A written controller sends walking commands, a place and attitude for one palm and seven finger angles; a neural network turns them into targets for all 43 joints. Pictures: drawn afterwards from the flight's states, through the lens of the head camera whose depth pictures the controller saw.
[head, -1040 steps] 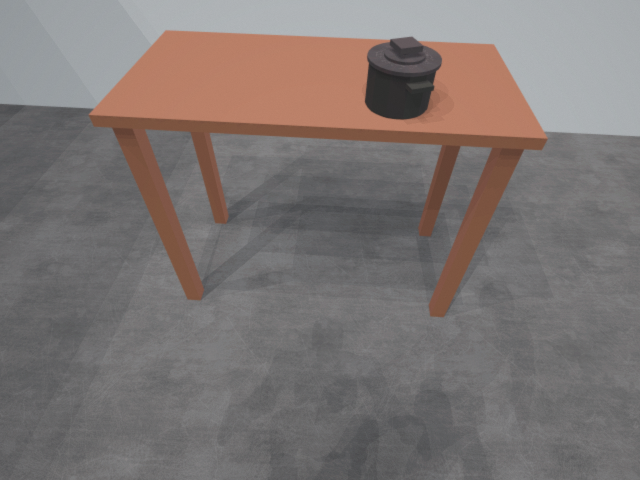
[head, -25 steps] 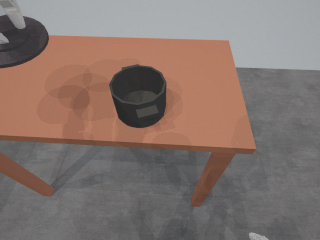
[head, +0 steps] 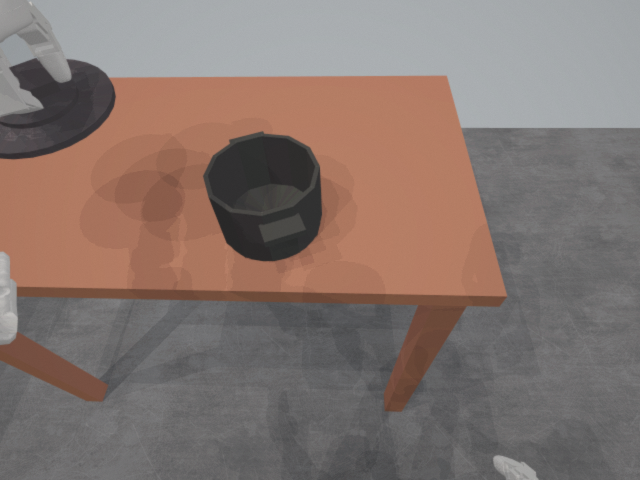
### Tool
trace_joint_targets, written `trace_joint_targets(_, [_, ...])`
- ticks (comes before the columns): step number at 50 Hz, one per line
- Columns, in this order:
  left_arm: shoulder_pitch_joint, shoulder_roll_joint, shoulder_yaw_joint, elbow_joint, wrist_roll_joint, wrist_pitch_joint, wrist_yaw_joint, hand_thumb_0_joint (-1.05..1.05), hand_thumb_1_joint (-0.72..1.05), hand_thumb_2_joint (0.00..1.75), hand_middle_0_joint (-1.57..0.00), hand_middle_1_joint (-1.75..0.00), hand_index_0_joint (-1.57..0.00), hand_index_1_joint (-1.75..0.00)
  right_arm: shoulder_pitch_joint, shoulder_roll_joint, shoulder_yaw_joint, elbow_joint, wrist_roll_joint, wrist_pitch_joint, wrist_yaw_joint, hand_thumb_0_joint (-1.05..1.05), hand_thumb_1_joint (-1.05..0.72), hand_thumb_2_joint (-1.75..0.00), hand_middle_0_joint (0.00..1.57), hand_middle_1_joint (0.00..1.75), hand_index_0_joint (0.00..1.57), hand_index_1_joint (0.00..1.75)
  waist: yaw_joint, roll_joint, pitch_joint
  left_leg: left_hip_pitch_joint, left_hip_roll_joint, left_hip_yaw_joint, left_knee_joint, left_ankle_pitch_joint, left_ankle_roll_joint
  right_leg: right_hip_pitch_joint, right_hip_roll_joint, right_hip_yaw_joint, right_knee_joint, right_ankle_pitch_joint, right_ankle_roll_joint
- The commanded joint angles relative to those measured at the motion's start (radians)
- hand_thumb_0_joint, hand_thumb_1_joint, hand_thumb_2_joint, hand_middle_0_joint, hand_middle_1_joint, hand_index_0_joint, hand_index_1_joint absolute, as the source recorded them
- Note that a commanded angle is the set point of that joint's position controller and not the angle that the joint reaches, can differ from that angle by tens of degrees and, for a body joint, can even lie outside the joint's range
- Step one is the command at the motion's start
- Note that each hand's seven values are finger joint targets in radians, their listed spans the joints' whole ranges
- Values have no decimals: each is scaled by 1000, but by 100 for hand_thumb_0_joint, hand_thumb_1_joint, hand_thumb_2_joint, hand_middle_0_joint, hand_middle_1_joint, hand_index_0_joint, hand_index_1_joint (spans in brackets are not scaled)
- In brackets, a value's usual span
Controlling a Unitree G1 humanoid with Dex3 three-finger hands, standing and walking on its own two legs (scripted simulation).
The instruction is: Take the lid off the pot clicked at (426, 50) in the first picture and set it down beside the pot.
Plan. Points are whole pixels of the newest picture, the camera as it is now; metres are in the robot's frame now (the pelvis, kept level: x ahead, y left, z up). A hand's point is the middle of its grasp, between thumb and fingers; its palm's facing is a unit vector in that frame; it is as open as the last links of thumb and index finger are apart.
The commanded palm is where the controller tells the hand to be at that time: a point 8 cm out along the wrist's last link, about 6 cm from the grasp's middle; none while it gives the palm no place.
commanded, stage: lower the lid onto the table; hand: left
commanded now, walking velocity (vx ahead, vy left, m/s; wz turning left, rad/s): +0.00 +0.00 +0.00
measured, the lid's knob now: (23, 83) +0.49 +0.31 +0.24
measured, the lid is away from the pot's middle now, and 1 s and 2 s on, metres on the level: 0.24 0.23 0.25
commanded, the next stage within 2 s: none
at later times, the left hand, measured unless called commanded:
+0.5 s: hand (31, 124) +0.44 +0.29 +0.23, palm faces -0.29 -0.09 -0.95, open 7.7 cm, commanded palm +0.44 +0.30 +0.30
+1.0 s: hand (52, 141) +0.45 +0.29 +0.19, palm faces -0.35 -0.12 -0.93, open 7.7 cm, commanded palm +0.45 +0.30 +0.27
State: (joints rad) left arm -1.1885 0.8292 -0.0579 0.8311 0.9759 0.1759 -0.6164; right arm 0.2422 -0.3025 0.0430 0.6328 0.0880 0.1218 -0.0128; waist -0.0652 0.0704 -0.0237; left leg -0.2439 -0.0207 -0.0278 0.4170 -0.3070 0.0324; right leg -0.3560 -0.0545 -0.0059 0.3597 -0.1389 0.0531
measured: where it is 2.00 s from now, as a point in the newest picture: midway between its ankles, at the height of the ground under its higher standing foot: outside the picture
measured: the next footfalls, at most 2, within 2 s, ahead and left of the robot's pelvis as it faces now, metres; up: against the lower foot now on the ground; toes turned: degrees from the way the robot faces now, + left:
none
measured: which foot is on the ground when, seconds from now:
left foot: down 0.00-1.00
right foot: down 0.00-1.00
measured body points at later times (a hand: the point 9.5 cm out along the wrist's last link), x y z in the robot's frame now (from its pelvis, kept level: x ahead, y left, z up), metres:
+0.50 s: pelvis -0.01 -0.01 +0.00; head +0.03 -0.02 +0.45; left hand +0.45 +0.29 +0.28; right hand +0.09 -0.26 -0.13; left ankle -0.07 +0.10 -0.74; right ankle +0.02 -0.16 -0.74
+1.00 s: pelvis -0.01 +0.00 +0.00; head +0.05 -0.01 +0.45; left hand +0.47 +0.30 +0.24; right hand +0.05 -0.28 -0.13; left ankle -0.07 +0.10 -0.74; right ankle +0.02 -0.16 -0.74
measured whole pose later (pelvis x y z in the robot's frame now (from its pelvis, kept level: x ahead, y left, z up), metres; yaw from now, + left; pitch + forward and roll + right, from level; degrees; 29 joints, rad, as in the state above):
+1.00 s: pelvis -0.01 +0.00 +0.00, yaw +0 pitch +7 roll -1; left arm -1.11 0.80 -0.08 0.97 0.94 0.05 -0.55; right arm 0.30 -0.31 0.02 0.69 0.08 0.09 -0.04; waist -0.09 0.05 -0.02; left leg -0.26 -0.01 -0.03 0.45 -0.32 0.03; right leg -0.36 -0.05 -0.01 0.37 -0.13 0.05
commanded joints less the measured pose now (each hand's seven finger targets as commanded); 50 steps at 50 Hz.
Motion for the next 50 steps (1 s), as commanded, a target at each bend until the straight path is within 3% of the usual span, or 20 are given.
trace_joint_targets(1, [-588,403,136,-334,19,-7,74,0,47,120,-78,-88,-86,-93,-7,-140,-58,-113,3,-34,-2,0,-90,-90,20,30,20,30,21,56,-542,154,-13,6,28,752,19,323,66,-46,68,396,-84])
trace_joint_targets(5, [-512,311,71,-280,-13,-3,70,0,47,120,-78,-88,-86,-93,7,-149,-64,-98,8,-34,-7,0,-90,-90,20,30,20,30,1,68,-479,156,-13,6,32,741,19,270,68,-61,55,372,-84])
trace_joint_targets(6, [-571,327,81,-336,2,-7,71,0,47,120,-78,-88,-86,-93,-7,-137,-60,-101,5,-36,-9,0,-90,-90,20,30,20,30,2,62,-492,161,-13,6,25,709,18,275,71,-57,55,352,-83])
trace_joint_targets(8, [-561,281,46,-274,-2,-2,71,0,47,120,-78,-88,-86,-93,1,-136,-60,-88,8,-35,-17,0,-90,-90,20,30,20,30,-12,53,-447,145,-16,13,22,644,21,248,74,-63,49,318,-85])
trace_joint_targets(10, [-549,278,35,-278,-17,-8,80,0,47,120,-78,-88,-86,-93,4,-149,-61,-85,8,-36,-20,0,-90,-90,20,30,20,30,-13,94,-454,153,-18,7,24,656,16,237,73,-65,48,314,-91])
trace_joint_targets(16, [-589,330,74,-258,2,-32,92,0,47,120,-78,-88,-86,-93,11,-141,-53,-75,1,-44,-26,0,-90,-90,20,30,20,30,-6,56,-451,114,-17,8,5,566,13,272,75,-63,49,290,-89])
trace_joint_targets(20, [-546,274,23,-162,-19,-45,94,0,47,120,-78,-88,-86,-93,23,-152,-56,-68,6,-40,-31,0,-90,-90,20,30,20,30,-18,50,-401,91,-15,17,1,524,15,246,69,-67,42,273,-89])
trace_joint_targets(23, [-589,321,67,-199,1,-62,102,0,47,120,-78,-88,-86,-93,21,-138,-54,-76,-1,-53,-35,0,-90,-90,20,30,20,30,-5,54,-464,102,-21,17,4,530,23,291,71,-56,54,292,-88])
trace_joint_targets(26, [-568,357,92,-170,1,-79,105,0,47,120,-78,-88,-86,-93,32,-146,-54,-72,-1,-50,-34,0,-90,-90,20,30,20,30,-4,22,-442,67,-20,19,-5,500,23,309,69,-54,49,299,-85])
trace_joint_targets(28, [-544,289,37,-86,-5,-82,101,0,47,120,-78,-88,-86,-93,36,-142,-54,-60,4,-49,-38,0,-90,-90,20,30,20,30,-17,18,-388,51,-19,27,-9,460,26,272,69,-63,44,272,-84])
trace_joint_targets(31, [-553,362,85,-106,1,-100,113,0,47,120,-78,-88,-86,-93,53,-152,-58,-57,-1,-46,-38,0,-90,-90,20,30,20,30,-10,14,-426,41,-23,35,-7,426,28,305,68,-50,45,274,-82])
trace_joint_targets(32, [-542,352,80,-63,1,-106,112,0,47,120,-78,-88,-86,-93,48,-151,-56,-55,3,-46,-42,0,-90,-90,20,30,20,30,-14,4,-409,24,-23,35,-7,417,33,302,67,-55,48,274,-84])
trace_joint_targets(35, [-558,309,37,-84,-19,-113,116,0,47,120,-78,-88,-86,-93,66,-156,-65,-44,3,-52,-46,0,-90,-90,20,30,20,30,-26,76,-427,81,-19,27,2,483,29,265,71,-57,39,275,-86])
trace_joint_targets(37, [-588,361,90,-137,-8,-126,121,0,47,120,-78,-88,-86,-93,68,-152,-66,-47,-2,-65,-48,0,-90,-90,20,30,20,30,-15,59,-480,93,-22,23,7,499,34,300,72,-50,49,295,-84])
trace_joint_targets(40, [-528,277,23,-60,-29,-121,113,0,47,120,-78,-88,-86,-93,89,-158,-70,-27,4,-61,-49,0,-90,-90,20,30,20,30,-33,85,-415,102,-16,20,11,549,24,237,76,-63,37,296,-85])
trace_joint_targets(42, [-570,344,81,-124,-15,-130,121,0,47,120,-78,-88,-86,-93,79,-159,-70,-33,-2,-67,-45,0,-90,-90,20,30,20,30,-21,77,-468,108,-18,19,15,549,27,271,76,-53,50,307,-84])
trace_joint_targets(45, [-489,295,58,-97,-28,-126,123,0,47,120,-78,-88,-86,-93,87,-161,-76,-32,-4,-64,-40,0,-90,-90,20,30,20,30,-25,110,-451,133,-14,5,29,646,14,235,81,-63,52,324,-88])
trace_joint_targets(46, [-523,329,85,-144,-19,-132,122,0,47,120,-78,-88,-86,-93,85,-158,-73,-33,-9,-66,-35,0,-90,-90,20,30,20,30,-16,80,-454,125,-13,2,24,628,14,253,81,-61,53,324,-85])
trace_joint_targets(48, [-484,306,74,-90,-22,-129,119,0,47,120,-78,-88,-86,-93,78,-158,-71,-35,-3,-58,-35,0,-90,-90,20,30,20,30,-21,41,-421,92,-16,13,21,589,22,252,78,-62,55,322,-83])
trace_joint_targets(50, [-461,277,44,-67,-33,-127,121,0,47,120,-78,-88,-86,-93,81,-166,-75,-33,-1,-49,-32,0,-90,-90,20,30,20,30,-26,79,-408,96,-15,16,27,604,15,224,79,-68,56,317,-87])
